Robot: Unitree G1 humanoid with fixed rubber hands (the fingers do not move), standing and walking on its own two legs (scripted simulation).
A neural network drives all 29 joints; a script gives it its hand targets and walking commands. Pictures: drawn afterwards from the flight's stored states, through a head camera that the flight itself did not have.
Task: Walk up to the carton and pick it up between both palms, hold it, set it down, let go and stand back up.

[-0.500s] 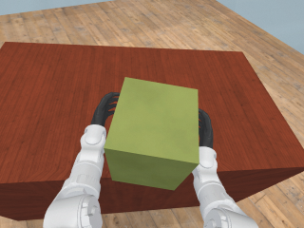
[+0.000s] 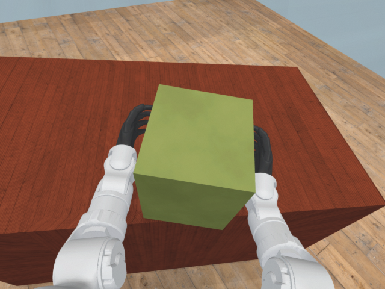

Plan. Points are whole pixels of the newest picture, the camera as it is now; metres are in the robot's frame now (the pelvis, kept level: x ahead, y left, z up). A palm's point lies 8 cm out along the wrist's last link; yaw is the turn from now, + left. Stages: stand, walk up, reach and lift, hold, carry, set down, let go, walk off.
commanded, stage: reach and lift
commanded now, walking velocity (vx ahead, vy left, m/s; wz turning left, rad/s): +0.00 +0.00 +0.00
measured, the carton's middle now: (193, 163) +0.39 +0.03 +0.02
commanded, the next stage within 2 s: none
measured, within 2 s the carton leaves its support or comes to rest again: neither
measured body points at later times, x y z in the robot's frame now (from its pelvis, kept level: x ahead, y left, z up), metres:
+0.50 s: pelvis +0.00 +0.00 +0.00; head -0.02 +0.05 +0.45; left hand +0.38 +0.17 +0.14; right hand +0.37 -0.12 +0.13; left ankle +0.00 +0.13 -0.75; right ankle +0.00 -0.14 -0.75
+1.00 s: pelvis -0.02 -0.01 +0.00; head -0.04 +0.02 +0.45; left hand +0.37 +0.14 +0.18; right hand +0.37 -0.15 +0.17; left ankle +0.00 +0.13 -0.75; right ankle +0.00 -0.14 -0.75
